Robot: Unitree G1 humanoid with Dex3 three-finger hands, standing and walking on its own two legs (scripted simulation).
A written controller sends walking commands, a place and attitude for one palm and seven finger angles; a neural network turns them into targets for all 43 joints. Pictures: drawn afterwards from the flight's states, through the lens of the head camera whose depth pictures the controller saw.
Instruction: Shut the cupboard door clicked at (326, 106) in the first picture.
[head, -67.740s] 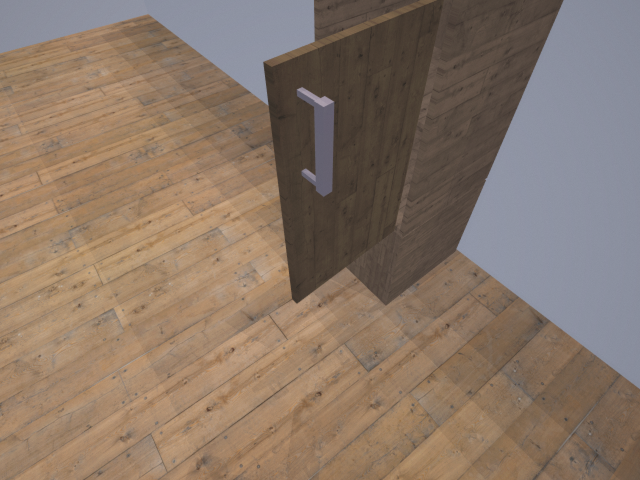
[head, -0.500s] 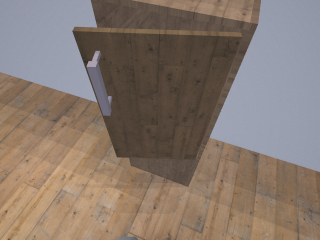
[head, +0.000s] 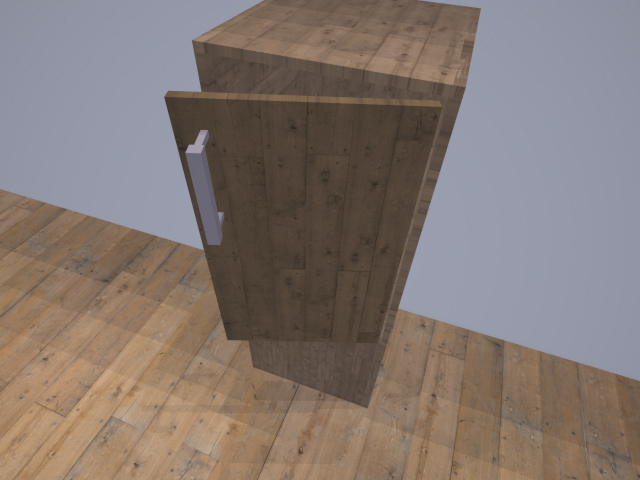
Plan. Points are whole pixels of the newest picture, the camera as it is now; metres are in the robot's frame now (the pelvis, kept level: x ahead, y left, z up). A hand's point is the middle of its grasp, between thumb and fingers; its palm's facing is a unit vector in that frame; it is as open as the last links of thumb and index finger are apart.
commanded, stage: come to a stop and stand still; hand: left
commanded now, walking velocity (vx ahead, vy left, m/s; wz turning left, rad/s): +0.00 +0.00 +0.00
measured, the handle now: (209, 190) +0.47 +0.19 +0.13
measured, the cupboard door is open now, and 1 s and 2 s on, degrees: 19 19 19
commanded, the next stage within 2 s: look again from close up in 0.14 s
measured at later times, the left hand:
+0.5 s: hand out of the picture -0.01 +0.18 -0.17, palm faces +0.01 -0.99 -0.14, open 7.4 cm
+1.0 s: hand (168, 405) +0.21 +0.20 +0.00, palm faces +0.19 -0.98 -0.08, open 7.1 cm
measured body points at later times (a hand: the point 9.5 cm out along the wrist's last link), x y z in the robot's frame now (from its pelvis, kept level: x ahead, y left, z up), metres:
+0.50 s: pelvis +0.01 +0.02 +0.01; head +0.01 +0.04 +0.46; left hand -0.01 +0.23 -0.16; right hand +0.01 -0.21 -0.14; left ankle +0.06 +0.10 -0.73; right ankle -0.01 -0.12 -0.73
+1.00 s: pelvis +0.01 +0.02 -0.01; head +0.01 +0.02 +0.44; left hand +0.20 +0.25 +0.01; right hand +0.11 -0.22 -0.12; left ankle +0.06 +0.10 -0.73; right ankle +0.01 -0.10 -0.73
